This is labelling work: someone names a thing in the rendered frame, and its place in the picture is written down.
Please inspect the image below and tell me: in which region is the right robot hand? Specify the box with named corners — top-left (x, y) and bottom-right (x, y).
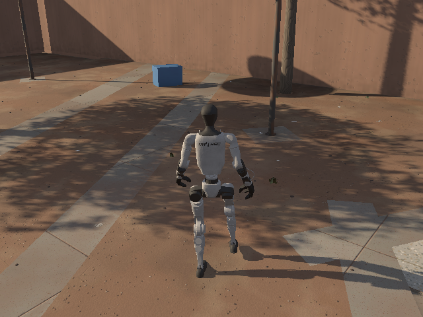
top-left (239, 183), bottom-right (254, 199)

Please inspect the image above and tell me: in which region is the right robot upper arm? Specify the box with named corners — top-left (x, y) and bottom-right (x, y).
top-left (223, 133), bottom-right (243, 170)

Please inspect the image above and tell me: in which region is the left robot hand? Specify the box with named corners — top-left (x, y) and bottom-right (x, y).
top-left (176, 176), bottom-right (191, 187)

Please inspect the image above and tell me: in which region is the robot left thigh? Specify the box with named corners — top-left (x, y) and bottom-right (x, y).
top-left (189, 186), bottom-right (206, 236)

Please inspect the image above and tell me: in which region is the left robot upper arm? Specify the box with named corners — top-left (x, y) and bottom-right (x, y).
top-left (179, 133), bottom-right (196, 169)

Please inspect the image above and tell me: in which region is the robot left forearm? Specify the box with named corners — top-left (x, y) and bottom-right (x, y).
top-left (176, 158), bottom-right (186, 179)

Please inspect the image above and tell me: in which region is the robot left shin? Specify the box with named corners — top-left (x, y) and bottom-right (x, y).
top-left (194, 224), bottom-right (205, 269)

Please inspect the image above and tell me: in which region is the robot right forearm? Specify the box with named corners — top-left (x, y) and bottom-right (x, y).
top-left (237, 159), bottom-right (252, 186)

